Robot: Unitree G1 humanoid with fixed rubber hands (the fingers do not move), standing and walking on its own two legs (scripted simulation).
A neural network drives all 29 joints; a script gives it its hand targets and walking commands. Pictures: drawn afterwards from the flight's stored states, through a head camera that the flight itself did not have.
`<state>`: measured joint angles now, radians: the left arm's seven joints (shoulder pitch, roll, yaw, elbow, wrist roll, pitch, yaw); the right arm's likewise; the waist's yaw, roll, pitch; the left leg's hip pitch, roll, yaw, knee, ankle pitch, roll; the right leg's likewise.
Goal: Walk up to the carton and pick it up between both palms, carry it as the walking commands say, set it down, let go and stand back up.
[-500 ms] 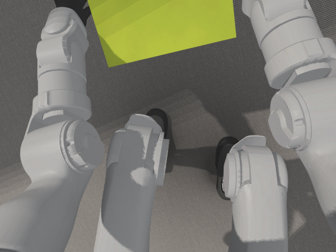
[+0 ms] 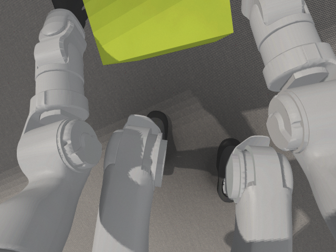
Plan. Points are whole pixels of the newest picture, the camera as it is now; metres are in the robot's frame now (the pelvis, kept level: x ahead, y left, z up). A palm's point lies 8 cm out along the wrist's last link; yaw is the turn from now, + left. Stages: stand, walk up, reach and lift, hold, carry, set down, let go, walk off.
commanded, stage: set down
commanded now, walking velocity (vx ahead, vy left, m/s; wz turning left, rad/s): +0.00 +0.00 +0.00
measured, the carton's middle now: out of the picture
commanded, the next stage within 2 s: let go in 1.94 s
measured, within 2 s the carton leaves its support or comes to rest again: neither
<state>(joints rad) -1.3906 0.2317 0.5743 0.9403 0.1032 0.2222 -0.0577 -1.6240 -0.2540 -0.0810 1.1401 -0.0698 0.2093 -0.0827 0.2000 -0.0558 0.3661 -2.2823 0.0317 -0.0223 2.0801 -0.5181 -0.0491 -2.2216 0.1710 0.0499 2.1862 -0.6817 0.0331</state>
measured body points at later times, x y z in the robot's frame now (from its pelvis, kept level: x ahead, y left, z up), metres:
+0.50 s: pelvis -0.01 +0.01 +0.00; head +0.38 +0.04 +0.21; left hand +0.48 +0.30 -0.21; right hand +0.59 -0.02 -0.20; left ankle +0.12 +0.14 -0.35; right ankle +0.08 -0.11 -0.35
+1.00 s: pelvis -0.02 +0.01 +0.04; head +0.35 +0.09 +0.25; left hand +0.47 +0.35 -0.14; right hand +0.61 +0.00 -0.12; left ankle +0.12 +0.13 -0.35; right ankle +0.08 -0.11 -0.35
